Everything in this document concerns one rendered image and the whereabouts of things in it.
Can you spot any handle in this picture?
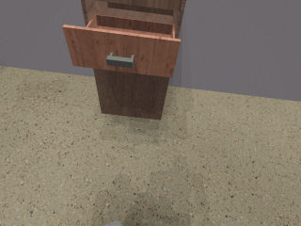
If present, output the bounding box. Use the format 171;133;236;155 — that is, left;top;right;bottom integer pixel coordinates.
106;52;135;69

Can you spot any cabinet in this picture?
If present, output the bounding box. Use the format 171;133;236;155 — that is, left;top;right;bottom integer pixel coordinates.
81;0;186;121

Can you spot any drawer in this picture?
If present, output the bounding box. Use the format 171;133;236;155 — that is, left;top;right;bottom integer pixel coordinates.
62;14;181;78

